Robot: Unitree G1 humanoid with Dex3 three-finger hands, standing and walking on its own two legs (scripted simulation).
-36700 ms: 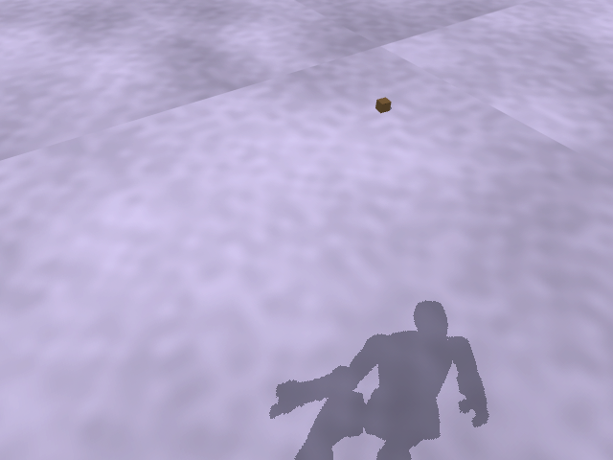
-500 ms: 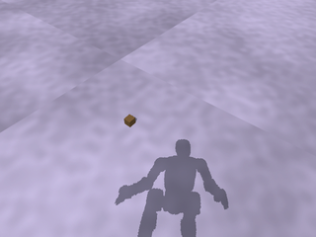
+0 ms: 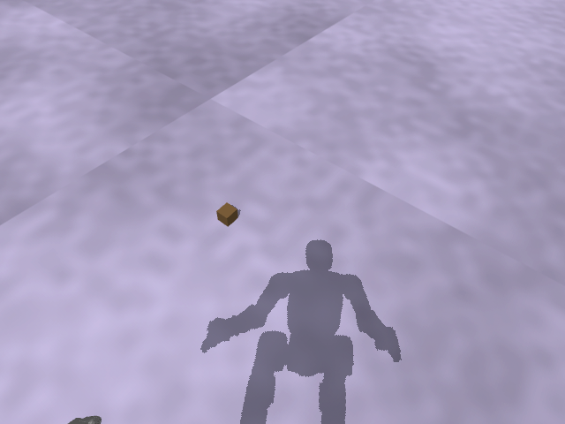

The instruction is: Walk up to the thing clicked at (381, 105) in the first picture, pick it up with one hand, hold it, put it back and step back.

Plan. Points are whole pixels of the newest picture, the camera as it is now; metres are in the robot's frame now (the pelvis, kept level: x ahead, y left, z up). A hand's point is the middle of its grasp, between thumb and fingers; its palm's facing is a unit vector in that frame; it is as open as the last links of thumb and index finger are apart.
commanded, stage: step back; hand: left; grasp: from above
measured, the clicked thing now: (227, 214) +1.01 +0.27 -0.74
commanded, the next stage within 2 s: stand in 0.10 s
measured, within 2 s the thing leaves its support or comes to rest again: neither
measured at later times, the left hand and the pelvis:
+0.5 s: hand out of the picture +0.11 +0.22 -0.14, palm faces -0.03 -0.94 -0.35, open 7.4 cm; pelvis +0.01 -0.03 +0.01, yaw +0 degrees
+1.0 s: hand out of the picture +0.08 +0.23 -0.14, palm faces -0.05 -0.94 -0.35, open 7.4 cm; pelvis +0.00 -0.03 +0.02, yaw -1 degrees
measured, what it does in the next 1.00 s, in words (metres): stands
